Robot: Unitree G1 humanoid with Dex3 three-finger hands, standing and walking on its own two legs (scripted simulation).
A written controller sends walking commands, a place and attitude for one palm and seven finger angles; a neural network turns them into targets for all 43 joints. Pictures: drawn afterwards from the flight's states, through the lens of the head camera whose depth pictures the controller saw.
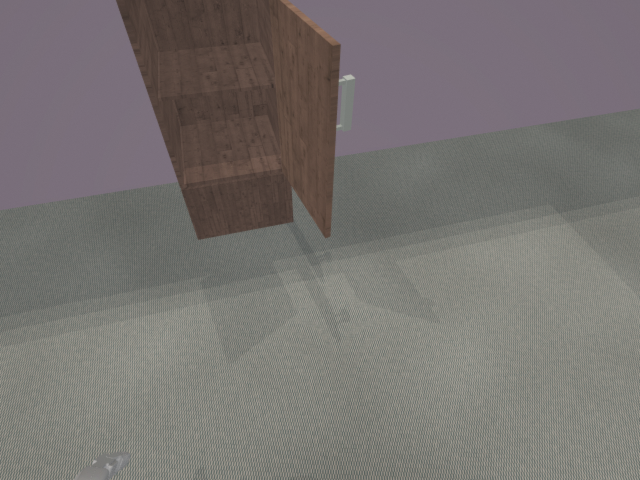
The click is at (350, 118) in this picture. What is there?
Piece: cupboard door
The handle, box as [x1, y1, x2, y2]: [336, 74, 354, 131]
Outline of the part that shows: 350,74 343,76 343,78 339,80 339,85 342,85 340,124 336,125 336,130 341,129 344,131 350,129 354,89 354,78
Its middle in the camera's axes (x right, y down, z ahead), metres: +0.04 -0.32 +0.95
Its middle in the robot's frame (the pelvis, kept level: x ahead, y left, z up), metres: +0.93 +0.00 -0.03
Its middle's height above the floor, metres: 0.74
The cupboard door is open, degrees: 100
